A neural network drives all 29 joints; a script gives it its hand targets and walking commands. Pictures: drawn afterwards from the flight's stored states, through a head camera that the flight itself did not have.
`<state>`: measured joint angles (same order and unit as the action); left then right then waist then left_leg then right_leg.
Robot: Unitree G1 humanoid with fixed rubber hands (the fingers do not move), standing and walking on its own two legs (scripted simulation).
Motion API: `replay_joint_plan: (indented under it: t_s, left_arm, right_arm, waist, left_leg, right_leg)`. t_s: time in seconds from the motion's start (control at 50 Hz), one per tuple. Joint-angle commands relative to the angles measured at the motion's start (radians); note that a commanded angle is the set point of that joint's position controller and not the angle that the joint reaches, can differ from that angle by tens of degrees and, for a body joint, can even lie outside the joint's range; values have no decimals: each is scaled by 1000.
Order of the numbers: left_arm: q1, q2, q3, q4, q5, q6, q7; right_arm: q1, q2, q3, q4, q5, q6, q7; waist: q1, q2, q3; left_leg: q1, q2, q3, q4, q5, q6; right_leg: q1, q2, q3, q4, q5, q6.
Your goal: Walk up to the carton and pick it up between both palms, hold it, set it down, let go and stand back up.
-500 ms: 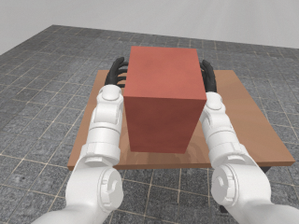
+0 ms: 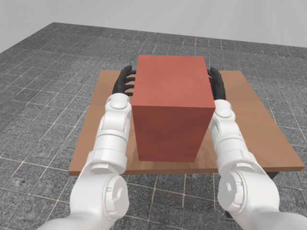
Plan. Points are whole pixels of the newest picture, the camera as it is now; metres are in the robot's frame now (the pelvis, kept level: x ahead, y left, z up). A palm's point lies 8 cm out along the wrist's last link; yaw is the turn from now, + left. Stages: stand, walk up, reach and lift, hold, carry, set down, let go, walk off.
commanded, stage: set down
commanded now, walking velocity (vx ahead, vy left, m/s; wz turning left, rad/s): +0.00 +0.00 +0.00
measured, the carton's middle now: (168, 113) +0.39 -0.04 +0.12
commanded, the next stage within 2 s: none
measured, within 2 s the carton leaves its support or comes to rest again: rests again in 1.78 s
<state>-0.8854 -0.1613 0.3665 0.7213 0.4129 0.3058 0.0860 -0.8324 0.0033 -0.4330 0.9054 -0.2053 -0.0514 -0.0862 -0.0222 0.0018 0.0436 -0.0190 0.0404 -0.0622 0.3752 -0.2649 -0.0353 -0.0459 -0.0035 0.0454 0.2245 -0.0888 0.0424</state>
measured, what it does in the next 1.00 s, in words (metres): stands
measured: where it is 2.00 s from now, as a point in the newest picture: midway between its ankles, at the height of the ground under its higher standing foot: outside the picture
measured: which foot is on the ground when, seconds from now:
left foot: down 0.00-1.00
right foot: down 0.00-1.00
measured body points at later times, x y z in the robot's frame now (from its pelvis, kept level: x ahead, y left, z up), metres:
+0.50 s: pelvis +0.01 +0.00 +0.00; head +0.02 +0.01 +0.45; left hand +0.44 +0.08 +0.14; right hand +0.43 -0.17 +0.13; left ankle -0.03 +0.13 -0.75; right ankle +0.03 -0.15 -0.75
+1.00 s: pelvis +0.01 +0.00 +0.00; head +0.03 +0.01 +0.45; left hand +0.43 +0.07 +0.11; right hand +0.42 -0.18 +0.11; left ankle -0.03 +0.13 -0.75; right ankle +0.03 -0.15 -0.75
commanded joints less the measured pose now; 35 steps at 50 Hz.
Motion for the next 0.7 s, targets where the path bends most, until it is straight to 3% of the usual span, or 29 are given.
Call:
replay_joint_plan:
  t_s: [0.0,0.2,0.26,0.34,0.58,0.68]
  left_arm:
    - [-477,-521,-204,-43,-39,-71,-112]
    - [-487,-521,-181,-48,-27,-93,-102]
    - [-478,-534,-188,-51,-28,-98,-99]
    - [-451,-534,-179,-41,-18,-104,-97]
    - [-446,-591,-245,-60,-33,-161,-77]
    - [-415,-597,-236,-47,-19,-173,-71]
  right_arm:
    - [-535,451,122,15,-53,-61,143]
    - [-512,465,83,27,-90,-62,161]
    - [-492,465,67,30,-101,-64,167]
    - [-469,482,78,36,-104,-67,170]
    - [-467,513,98,21,-114,-122,164]
    - [-445,506,93,36,-126,-134,165]
  waist:
    - [-132,4,-360]
    - [-137,-3,-382]
    - [-150,18,-397]
    - [-146,4,-413]
    - [-156,39,-537]
    - [-154,39,-533]
  left_leg:
    - [14,-51,131,-96,311,-47]
    - [-8,-54,141,-103,292,-38]
    - [11,-48,138,-91,331,-41]
    - [13,-48,143,-84,363,-36]
    - [55,-37,137,-32,495,-56]
    - [58,-30,131,-26,516,-60]
  right_leg:
    - [81,71,-215,15,179,-9]
    - [71,62,-210,29,197,1]
    - [39,63,-213,35,213,-2]
    - [45,60,-211,43,255,2]
    - [2,64,-209,67,348,-6]
    - [-11,67,-213,65,339,-9]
